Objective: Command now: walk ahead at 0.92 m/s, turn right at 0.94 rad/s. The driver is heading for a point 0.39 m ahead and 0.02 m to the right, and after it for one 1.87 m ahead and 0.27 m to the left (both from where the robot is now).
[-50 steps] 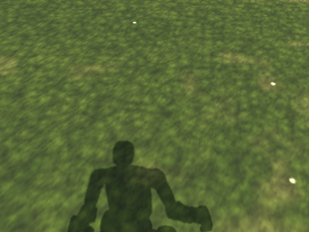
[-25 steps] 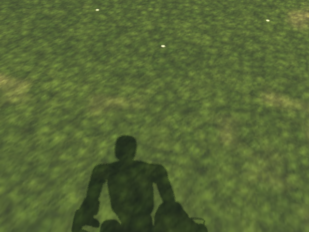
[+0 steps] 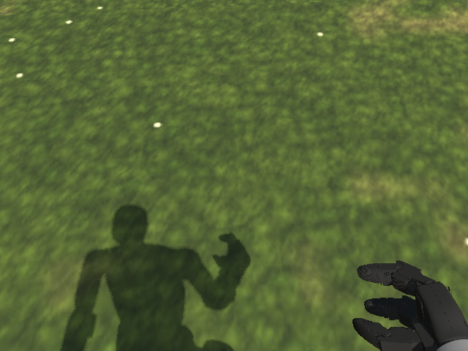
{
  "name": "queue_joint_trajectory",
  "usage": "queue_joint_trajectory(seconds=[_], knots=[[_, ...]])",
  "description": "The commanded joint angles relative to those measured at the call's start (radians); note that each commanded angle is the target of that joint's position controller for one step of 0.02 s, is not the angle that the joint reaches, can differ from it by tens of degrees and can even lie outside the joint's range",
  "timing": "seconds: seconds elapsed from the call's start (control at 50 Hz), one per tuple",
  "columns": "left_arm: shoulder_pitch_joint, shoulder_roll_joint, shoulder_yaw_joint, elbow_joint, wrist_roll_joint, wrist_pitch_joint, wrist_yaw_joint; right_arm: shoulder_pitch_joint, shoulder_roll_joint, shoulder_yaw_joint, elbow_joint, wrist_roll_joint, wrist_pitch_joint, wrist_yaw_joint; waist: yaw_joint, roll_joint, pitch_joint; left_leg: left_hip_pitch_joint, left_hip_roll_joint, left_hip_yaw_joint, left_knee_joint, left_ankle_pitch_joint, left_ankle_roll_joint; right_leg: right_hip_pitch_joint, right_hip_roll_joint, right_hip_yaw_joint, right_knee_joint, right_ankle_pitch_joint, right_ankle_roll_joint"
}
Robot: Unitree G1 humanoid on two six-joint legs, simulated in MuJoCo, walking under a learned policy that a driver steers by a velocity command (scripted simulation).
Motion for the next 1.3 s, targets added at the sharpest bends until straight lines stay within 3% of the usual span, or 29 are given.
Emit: queue_joint_trajectory(seconds=[0.02, 0.08, 0.1, 0.12, 0.14, 0.16, 0.2, 0.26, 0.36, 0.44, 0.46, 0.48, 0.5, 0.52, 0.56, 0.62, 0.76, 0.78, 0.8, 0.82, 0.84, 0.86, 0.88, 0.9, 0.96, 1.1, 1.18, 1.26, 1.3], knots=[[-0.001, 0.19, 0.055, -0.052, 0.0, -0.007, 0.004, -0.038, -0.105, -0.036, -0.061, 0.006, -0.017, -0.012, -0.029, -0.052, 0.015, 0.303, -0.125, 0.105, -0.168, 0.056, 0.02, -0.167, -0.165, 0.184, 0.002, 0.638, -0.044], [-0.104, 0.224, 0.067, -0.083, -0.01, -0.011, 0.007, 0.339, -0.231, -0.091, 0.032, -0.008, -0.05, -0.048, -0.233, -0.06, -0.191, 0.741, -0.097, 0.047, -0.236, 0.098, 0.061, -0.22, -0.091, 0.161, 0.525, 0.79, 0.066], [-0.125, 0.085, 0.032, -0.125, -0.022, -0.015, 0.016, 0.535, -0.295, -0.113, 0.074, -0.035, -0.058, -0.057, -0.282, 0.064, -0.324, 1.005, 0.164, -0.118, -0.154, 0.228, 0.088, -0.41, -0.036, 0.057, 0.834, 0.139, 0.08], [0.045, 0.026, 0.006, -0.19, -0.066, -0.006, 0.034, 0.504, -0.366, -0.134, 0.062, -0.048, -0.045, -0.042, -0.165, 0.371, -0.553, 1.25, 0.494, -0.553, -0.142, 0.511, 0.239, -0.65, 0.02, -0.055, 1.115, -0.351, 0.118], [0.043, 0.067, -0.011, -0.184, -0.054, 0.019, 0.032, 0.38, -0.244, -0.133, 0.016, 0.028, -0.033, -0.047, -0.172, 0.364, -0.517, 1.207, 0.381, -0.579, -0.205, 0.188, 0.286, -0.77, -0.147, -0.008, 1.199, -0.231, 0.16], [-0.085, 0.139, 0.009, -0.211, -0.06, 0.041, 0.036, 0.32, -0.139, -0.112, -0.002, 0.03, -0.021, -0.058, -0.209, 0.251, -0.345, 1.047, 0.314, -0.358, -0.227, 0.152, 0.245, -0.805, -0.186, -0.071, 1.168, -0.14, 0.179], [-0.167, 0.17, 0.032, -0.251, -0.039, 0.075, 0.036, 0.229, -0.112, -0.109, 0.026, 0.024, -0.013, -0.053, -0.152, 0.088, -0.149, 0.769, 0.21, -0.127, -0.27, 0.261, 0.217, -0.758, -0.253, -0.12, 1.103, -0.074, 0.213], [-0.205, 0.037, -0.008, -0.327, -0.028, 0.094, 0.024, 0.199, -0.153, -0.131, 0.086, 0.032, -0.026, -0.038, -0.113, 0.116, -0.008, 0.507, 0.177, -0.001, -0.402, 0.337, 0.25, -0.655, -0.283, -0.151, 0.855, -0.105, 0.217], [-0.24, 0.038, -0.037, -0.31, 0.006, 0.061, -0.004, 0.19, -0.227, -0.151, 0.144, 0.072, -0.04, -0.015, -0.11, 0.065, -0.118, 0.475, 0.117, 0.114, -0.363, 0.454, 0.261, -0.375, -0.215, -0.169, 0.376, 0.236, 0.166], [-0.298, 0.12, -0.012, -0.314, 0.023, 0.039, 0.002, 0.241, -0.249, -0.149, 0.186, 0.086, -0.032, -0.004, -0.089, 0.047, -0.11, 0.471, 0.056, 0.072, -0.219, 0.291, 0.18, -0.18, -0.166, -0.195, 0.126, 0.45, 0.105], [-0.282, 0.184, 0.007, -0.315, 0.034, 0.036, 0.018, 0.273, -0.228, -0.141, 0.186, 0.069, -0.034, -0.003, -0.089, 0.016, -0.135, 0.416, -0.008, 0.093, -0.119, 0.177, 0.129, -0.073, -0.234, -0.153, 0.129, 0.736, 0.075], [-0.245, 0.252, 0.02, -0.338, 0.071, 0.048, 0.04, 0.327, -0.172, -0.119, 0.162, 0.044, -0.036, -0.001, -0.094, -0.14, -0.254, 0.204, -0.082, 0.137, 0.127, -0.252, 0.051, 0.173, -0.508, 0.062, 0.222, 1.195, -0.049], [-0.216, 0.221, 0.014, -0.346, 0.067, 0.067, 0.043, 0.405, -0.16, -0.111, 0.172, 0.061, -0.019, -0.003, -0.068, -0.268, -0.419, 0.106, -0.119, 0.096, 0.384, -0.745, 0.013, 0.254, -0.681, 0.203, 0.21, 1.288, -0.197], [-0.23, 0.175, 0.004, -0.345, 0.039, 0.082, 0.04, 0.398, -0.241, -0.142, 0.184, 0.076, 0.006, -0.004, -0.062, -0.161, -0.392, 0.077, -0.086, 0.048, 0.52, -0.752, -0.001, 0.179, -0.628, 0.135, 0.185, 1.119, -0.192], [-0.333, 0.14, -0.002, -0.338, 0.008, 0.087, 0.039, 0.374, -0.221, -0.153, 0.172, 0.078, 0.052, -0.025, -0.118, -0.121, -0.233, 0.013, -0.042, 0.075, 0.547, -0.62, -0.024, 0.006, -0.543, 0.021, 0.087, 0.689, -0.118], [-0.411, 0.137, 0.011, -0.316, 0.003, 0.065, 0.041, 0.407, -0.167, -0.151, 0.151, 0.062, 0.097, -0.035, -0.177, -0.193, -0.135, 0.108, -0.009, 0.13, 0.532, -0.435, -0.028, -0.269, -0.505, -0.042, -0.121, -0.089, -0.055], [-0.459, 0.165, 0.047, -0.279, -0.021, 0.006, 0.035, 0.396, -0.145, -0.163, 0.133, 0.059, 0.083, -0.004, -0.229, -0.146, -0.105, 0.321, 0.006, 0.198, 0.2, -0.357, 0.086, -0.29, -0.512, -0.224, -0.178, -0.247, 0.039], [-0.396, 0.159, 0.037, -0.266, 0.062, 0.014, 0.018, 0.392, -0.155, -0.159, 0.112, -0.006, 0.113, 0.044, -0.212, -0.151, -0.103, 0.37, -0.027, 0.241, 0.114, -0.411, 0.115, -0.3, -0.51, -0.28, -0.153, -0.341, 0.086], [-0.417, 0.161, 0.042, -0.261, 0.067, 0.024, 0.009, 0.415, -0.157, -0.164, 0.122, 0.006, 0.124, 0.062, -0.233, -0.148, -0.078, 0.426, -0.051, 0.299, 0.073, -0.387, 0.133, -0.329, -0.497, -0.316, -0.105, -0.397, 0.112], [-0.454, 0.151, 0.041, -0.269, 0.058, 0.04, 0.006, 0.486, -0.15, -0.164, 0.154, 0.019, 0.126, 0.066, -0.276, -0.058, -0.03, 0.498, -0.076, 0.328, -0.013, -0.359, 0.152, -0.394, -0.465, -0.373, 0.032, -0.417, 0.137], [-0.462, 0.097, 0.028, -0.27, 0.068, 0.055, 0.002, 0.631, -0.167, -0.173, 0.231, 0.019, 0.119, 0.055, -0.321, 0.159, 0.007, 0.598, -0.127, 0.303, -0.068, -0.441, 0.172, -0.492, -0.387, -0.444, 0.349, -0.392, 0.156], [-0.531, -0.016, -0.014, -0.295, 0.073, 0.068, -0.01, 0.72, -0.181, -0.164, 0.25, 0.011, 0.107, 0.042, -0.374, 0.391, 0.117, 0.598, -0.018, -0.012, -0.13, -0.672, 0.219, -0.81, -0.288, -0.432, 0.857, -0.393, 0.168], [-0.558, -0.103, -0.053, -0.383, 0.07, 0.058, -0.008, 0.581, -0.235, -0.141, 0.155, 0.021, 0.085, 0.028, -0.284, 0.396, 0.124, 0.552, 0.107, -0.523, -0.404, -0.809, 0.284, -1.055, -0.181, -0.258, 1.03, -0.284, 0.189], [-0.586, -0.038, -0.046, -0.443, 0.08, 0.033, -0.011, 0.494, -0.308, -0.172, 0.107, 0.017, 0.079, 0.01, -0.244, 0.307, 0.125, 0.579, 0.218, -0.762, -0.616, -0.94, 0.356, -1.152, -0.227, -0.178, 1.028, -0.153, 0.204], [-0.468, 0.127, -0.008, -0.335, 0.08, 0.006, -0.013, 0.462, -0.281, -0.177, 0.095, 0.01, 0.048, -0.012, -0.197, 0.073, 0.061, 0.57, 0.109, -0.468, -0.524, -0.706, 0.32, -0.946, -0.294, -0.167, 0.861, 0.108, 0.222], [-0.574, 0.039, -0.043, -0.341, 0.04, 0.036, -0.04, 0.61, -0.193, -0.162, 0.185, 0.037, 0.004, -0.016, -0.24, 0.058, 0.053, 0.723, -0.02, -0.206, -0.516, -0.141, 0.304, -0.837, -0.211, -0.244, 0.469, 0.277, 0.219], [-0.665, 0.037, -0.052, -0.375, 0.034, 0.025, -0.043, 0.624, -0.184, -0.153, 0.229, 0.039, -0.013, -0.022, -0.258, 0.117, 0.074, 0.737, 0.027, -0.184, -0.55, 0.113, 0.283, -0.684, -0.199, -0.279, 0.282, 0.349, 0.162], [-0.317, 0.131, -0.011, -0.278, 0.023, 0.029, 0.0, 0.567, -0.272, -0.169, 0.256, 0.008, -0.02, -0.023, -0.079, 0.158, -0.103, 0.805, 0.04, -0.044, -0.208, 0.892, 0.211, -0.26, -0.079, -0.355, 0.259, 0.165, 0.057], [0.102, 0.225, 0.029, -0.156, 0.037, 0.031, 0.03, 0.514, -0.202, -0.152, 0.232, -0.004, -0.012, -0.028, 0.098, 0.006, -0.285, 0.455, -0.062, 0.042, 0.445, 0.576, 0.178, 0.224, -0.243, -0.126, 0.269, -0.181, -0.015]])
